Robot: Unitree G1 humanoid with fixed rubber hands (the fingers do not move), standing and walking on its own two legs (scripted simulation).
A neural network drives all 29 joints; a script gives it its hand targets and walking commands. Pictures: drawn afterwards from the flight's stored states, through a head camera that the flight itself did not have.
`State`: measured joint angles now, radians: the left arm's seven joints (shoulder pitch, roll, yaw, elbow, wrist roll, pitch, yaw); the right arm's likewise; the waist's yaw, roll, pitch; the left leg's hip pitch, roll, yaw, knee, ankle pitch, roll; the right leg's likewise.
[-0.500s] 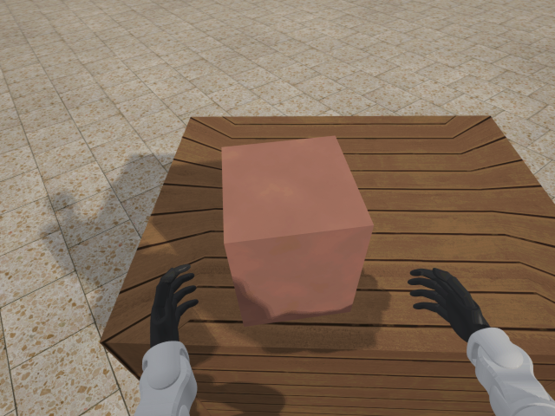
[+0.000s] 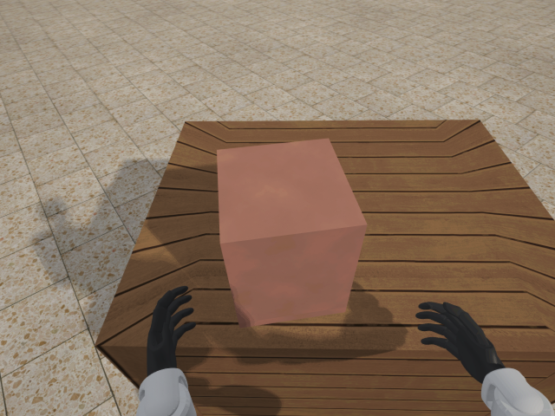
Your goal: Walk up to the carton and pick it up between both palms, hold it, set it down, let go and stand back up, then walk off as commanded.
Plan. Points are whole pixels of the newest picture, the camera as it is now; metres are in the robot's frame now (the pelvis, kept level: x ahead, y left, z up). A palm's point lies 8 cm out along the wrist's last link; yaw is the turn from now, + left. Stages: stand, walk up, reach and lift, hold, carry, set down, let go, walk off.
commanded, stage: set down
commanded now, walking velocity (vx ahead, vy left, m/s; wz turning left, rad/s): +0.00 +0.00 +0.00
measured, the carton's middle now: (283, 234) +0.44 +0.06 +0.00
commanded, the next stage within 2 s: none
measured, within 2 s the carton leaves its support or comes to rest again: neither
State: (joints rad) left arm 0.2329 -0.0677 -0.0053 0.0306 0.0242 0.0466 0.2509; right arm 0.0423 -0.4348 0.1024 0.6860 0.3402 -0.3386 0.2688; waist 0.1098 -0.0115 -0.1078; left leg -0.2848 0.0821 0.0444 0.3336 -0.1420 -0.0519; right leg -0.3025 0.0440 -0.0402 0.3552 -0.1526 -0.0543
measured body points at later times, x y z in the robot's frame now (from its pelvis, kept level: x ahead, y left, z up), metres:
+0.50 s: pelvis +0.01 +0.01 +0.00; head +0.02 +0.01 +0.45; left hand +0.21 +0.21 +0.00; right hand +0.25 -0.23 -0.03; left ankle +0.01 +0.16 -0.75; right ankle +0.01 -0.08 -0.75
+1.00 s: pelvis +0.02 +0.01 +0.00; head +0.05 +0.02 +0.45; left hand +0.20 +0.23 -0.03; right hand +0.24 -0.23 -0.05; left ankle +0.01 +0.16 -0.75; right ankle +0.01 -0.08 -0.75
